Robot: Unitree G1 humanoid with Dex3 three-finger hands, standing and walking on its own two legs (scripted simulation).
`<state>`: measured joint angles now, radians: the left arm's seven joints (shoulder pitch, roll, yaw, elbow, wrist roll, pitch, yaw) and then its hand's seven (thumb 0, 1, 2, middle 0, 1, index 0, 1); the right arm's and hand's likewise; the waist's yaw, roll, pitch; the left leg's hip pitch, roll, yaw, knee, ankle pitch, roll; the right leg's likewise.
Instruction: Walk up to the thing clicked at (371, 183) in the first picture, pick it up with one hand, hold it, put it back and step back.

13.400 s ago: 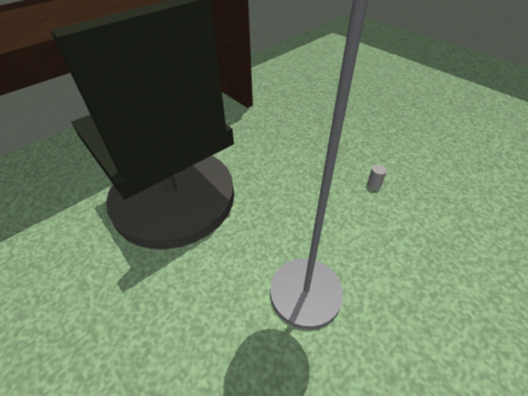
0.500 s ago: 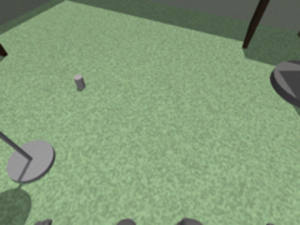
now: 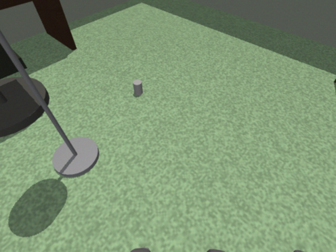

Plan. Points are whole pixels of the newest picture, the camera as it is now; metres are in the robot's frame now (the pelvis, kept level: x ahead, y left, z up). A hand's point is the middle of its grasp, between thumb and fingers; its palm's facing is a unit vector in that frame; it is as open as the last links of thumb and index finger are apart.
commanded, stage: walk up
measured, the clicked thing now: (137, 87) +1.45 +0.32 -0.68
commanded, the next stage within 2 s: stand in 0.86 s
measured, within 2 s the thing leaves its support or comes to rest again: neither
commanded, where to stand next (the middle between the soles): +0.07 -0.02 m, yaw +5 degrees
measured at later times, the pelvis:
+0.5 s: pelvis +0.00 -0.01 +0.01, yaw +7 degrees
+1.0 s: pelvis +0.01 -0.02 +0.04, yaw +7 degrees
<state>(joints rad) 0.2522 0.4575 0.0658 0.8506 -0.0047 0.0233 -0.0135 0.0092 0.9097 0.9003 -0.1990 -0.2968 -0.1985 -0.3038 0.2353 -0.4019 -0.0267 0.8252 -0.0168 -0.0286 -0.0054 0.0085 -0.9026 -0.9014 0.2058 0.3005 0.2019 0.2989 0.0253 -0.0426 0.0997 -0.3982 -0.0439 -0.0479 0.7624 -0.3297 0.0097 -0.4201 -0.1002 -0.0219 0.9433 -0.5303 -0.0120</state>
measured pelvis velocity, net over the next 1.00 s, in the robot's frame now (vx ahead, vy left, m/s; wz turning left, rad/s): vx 0.01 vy -0.02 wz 0.12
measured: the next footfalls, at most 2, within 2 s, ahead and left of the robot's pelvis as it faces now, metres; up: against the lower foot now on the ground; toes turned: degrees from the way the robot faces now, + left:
none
